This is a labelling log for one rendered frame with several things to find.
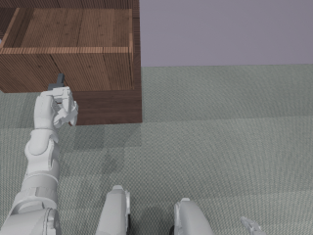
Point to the left robot hand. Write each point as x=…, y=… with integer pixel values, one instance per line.
x=49, y=114

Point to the right robot hand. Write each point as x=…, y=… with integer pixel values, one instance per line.
x=252, y=226

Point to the drawer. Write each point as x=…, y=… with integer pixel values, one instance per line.
x=92, y=47

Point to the handle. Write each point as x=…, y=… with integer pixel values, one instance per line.
x=59, y=84

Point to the robot left thigh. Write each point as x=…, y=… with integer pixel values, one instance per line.
x=115, y=210

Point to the robot right thigh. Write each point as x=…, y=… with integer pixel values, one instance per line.
x=189, y=216

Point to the robot left upper arm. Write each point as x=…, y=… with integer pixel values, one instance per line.
x=39, y=222

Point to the robot left forearm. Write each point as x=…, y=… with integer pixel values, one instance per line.
x=41, y=179

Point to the cabinet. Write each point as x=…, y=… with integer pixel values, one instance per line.
x=95, y=107

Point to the robot thigh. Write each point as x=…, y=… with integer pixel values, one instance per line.
x=115, y=210
x=189, y=216

